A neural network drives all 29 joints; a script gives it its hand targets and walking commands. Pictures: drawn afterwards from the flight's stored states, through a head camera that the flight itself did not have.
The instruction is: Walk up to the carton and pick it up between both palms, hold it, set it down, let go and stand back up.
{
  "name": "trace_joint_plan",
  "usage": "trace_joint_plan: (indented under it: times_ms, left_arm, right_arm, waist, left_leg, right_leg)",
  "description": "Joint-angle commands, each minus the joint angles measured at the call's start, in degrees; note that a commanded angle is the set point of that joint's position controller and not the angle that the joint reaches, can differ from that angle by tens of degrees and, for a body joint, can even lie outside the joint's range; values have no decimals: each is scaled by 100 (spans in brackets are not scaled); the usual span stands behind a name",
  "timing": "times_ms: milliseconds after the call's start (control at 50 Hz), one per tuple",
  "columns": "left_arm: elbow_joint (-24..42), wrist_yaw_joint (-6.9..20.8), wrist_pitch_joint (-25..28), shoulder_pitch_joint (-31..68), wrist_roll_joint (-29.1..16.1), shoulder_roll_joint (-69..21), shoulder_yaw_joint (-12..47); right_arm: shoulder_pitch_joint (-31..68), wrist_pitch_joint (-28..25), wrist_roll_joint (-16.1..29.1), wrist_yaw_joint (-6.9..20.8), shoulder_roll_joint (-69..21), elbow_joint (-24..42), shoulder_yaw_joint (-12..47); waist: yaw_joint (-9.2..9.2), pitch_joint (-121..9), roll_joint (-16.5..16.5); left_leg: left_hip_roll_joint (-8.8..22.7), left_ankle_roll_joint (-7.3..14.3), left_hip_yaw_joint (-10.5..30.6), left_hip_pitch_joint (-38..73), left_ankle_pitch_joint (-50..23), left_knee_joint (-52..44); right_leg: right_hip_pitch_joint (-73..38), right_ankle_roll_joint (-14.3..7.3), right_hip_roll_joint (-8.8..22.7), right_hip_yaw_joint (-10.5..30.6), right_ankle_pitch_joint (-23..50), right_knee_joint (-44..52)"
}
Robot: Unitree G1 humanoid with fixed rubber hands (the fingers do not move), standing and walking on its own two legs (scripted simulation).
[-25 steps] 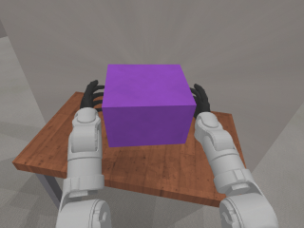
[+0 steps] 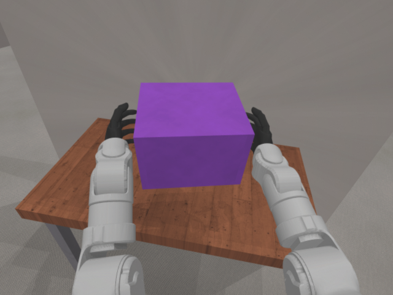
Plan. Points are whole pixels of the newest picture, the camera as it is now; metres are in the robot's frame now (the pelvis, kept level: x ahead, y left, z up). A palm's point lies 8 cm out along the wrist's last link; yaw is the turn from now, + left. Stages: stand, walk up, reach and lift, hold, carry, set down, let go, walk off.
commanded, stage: hold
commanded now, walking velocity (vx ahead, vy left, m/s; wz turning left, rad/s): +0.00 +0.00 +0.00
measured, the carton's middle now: (190, 133) +0.40 +0.01 +0.17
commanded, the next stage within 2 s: none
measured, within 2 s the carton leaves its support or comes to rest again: neither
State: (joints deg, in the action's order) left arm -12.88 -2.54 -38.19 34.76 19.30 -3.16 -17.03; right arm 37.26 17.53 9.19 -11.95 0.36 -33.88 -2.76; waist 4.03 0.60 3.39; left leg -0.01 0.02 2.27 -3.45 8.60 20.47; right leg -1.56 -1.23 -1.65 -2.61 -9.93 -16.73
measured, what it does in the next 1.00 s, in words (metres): stands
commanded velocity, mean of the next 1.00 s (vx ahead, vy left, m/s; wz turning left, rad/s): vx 0.00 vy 0.00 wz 0.00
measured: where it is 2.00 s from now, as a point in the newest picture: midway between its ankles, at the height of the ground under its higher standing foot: outside the picture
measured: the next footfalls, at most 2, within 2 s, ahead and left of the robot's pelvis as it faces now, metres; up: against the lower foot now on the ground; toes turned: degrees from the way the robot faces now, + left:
none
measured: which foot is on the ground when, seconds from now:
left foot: down 0.00-1.00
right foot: down 0.00-1.00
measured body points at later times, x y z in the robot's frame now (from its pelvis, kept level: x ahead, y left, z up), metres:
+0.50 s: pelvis +0.00 +0.00 +0.00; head -0.05 +0.03 +0.45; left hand +0.37 +0.16 +0.18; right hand +0.37 -0.14 +0.17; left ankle +0.04 +0.12 -0.75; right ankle +0.00 -0.10 -0.75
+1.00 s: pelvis +0.00 +0.00 +0.00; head -0.03 +0.02 +0.45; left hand +0.38 +0.15 +0.17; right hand +0.38 -0.15 +0.16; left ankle +0.04 +0.12 -0.75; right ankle +0.00 -0.10 -0.75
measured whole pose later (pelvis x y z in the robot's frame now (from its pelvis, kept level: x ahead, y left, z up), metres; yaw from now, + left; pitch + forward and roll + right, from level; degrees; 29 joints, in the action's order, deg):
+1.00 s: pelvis +0.00 +0.00 +0.00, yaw +0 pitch -7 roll -1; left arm -9.6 -2.9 -38.5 32.9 18.1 -3.0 -15.3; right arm 34.8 17.8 10.7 -13.4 1.3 -29.2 -0.5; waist 3.9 1.4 2.3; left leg 0.5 -0.3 2.0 -4.9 8.9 20.7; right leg -0.3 -1.6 -2.1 -2.8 -9.8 -16.3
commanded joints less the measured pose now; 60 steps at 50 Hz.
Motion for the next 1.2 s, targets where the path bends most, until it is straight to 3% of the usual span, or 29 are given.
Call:
trace_joint_plan:
  times_ms: [0,420,440,500,680,780,960,1180]
  left_arm:
    - [868,1039,421,4248,-1027,-3251,2964]
    - [859,1006,408,4256,-1033,-3272,2976]
    - [647,1001,338,3954,-879,-3215,2903]
    - [815,1021,309,4030,-946,-3282,2968]
    - [1050,939,457,4186,-1135,-3264,3206]
    - [1199,917,479,4091,-1211,-3270,3285]
    - [1381,1021,354,3747,-1143,-3202,3255]
    - [1545,1112,249,3603,-1102,-3159,3343]
  right_arm:
    - [5284,-532,424,627,-3288,2171,2095]
    - [5313,-557,375,669,-3223,2183,2043]
    - [4973,-489,290,650,-3057,1813,1888]
    - [5069,-546,297,666,-3078,2014,1888]
    - [5179,-597,357,618,-3230,2329,2130]
    - [5203,-586,472,573,-3329,2638,2359]
    - [4865,-453,650,433,-3279,2814,2561]
    - [4630,-357,656,384,-3210,2916,2549]
  waist:
    - [85,-2448,-546]
    - [56,-2450,-567]
    - [32,-1932,-668]
    - [5,-2110,-644]
    - [64,-2580,-588]
    - [-7,-2812,-502]
    - [14,-2716,-483]
    - [104,-2303,-558]
  left_leg:
    - [-166,-68,-180,1197,-1374,-57]
    - [-112,-70,-184,1268,-1278,-81]
    - [-86,-160,-225,1222,-1130,-173]
    - [-68,-169,-264,1230,-1082,-181]
    - [-123,-163,-250,1295,-1373,0]
    - [-150,-128,-234,1223,-1517,55]
    - [-187,-143,-213,1230,-1806,101]
    - [-188,-193,-189,1191,-1784,68]
  right_leg:
    - [-14,412,-47,-123,1285,234]
    - [172,348,-77,-168,942,279]
    - [415,269,-89,-149,575,385]
    - [438,259,-97,-181,412,403]
    - [292,336,-85,-134,883,305]
    - [112,380,-87,-105,1171,250]
    - [-194,437,-92,-69,1689,193]
    - [-167,441,-72,-95,1697,212]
